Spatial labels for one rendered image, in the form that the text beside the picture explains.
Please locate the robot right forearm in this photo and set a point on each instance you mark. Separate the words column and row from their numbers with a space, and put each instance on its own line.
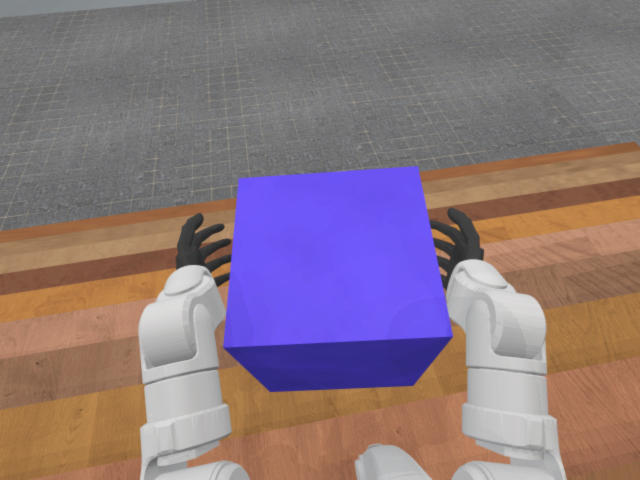
column 507, row 405

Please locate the carton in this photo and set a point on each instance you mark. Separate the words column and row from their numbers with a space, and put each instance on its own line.
column 334, row 281

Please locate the robot left hand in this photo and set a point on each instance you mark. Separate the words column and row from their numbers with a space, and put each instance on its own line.
column 190, row 242

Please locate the robot right hand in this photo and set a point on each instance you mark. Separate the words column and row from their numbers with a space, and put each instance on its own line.
column 467, row 242

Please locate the robot left forearm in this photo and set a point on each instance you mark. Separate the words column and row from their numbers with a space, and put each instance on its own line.
column 185, row 413

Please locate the left robot upper arm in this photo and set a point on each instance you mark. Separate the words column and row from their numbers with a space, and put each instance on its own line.
column 221, row 470

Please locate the robot right thigh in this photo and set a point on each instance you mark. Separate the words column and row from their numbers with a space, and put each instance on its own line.
column 388, row 462

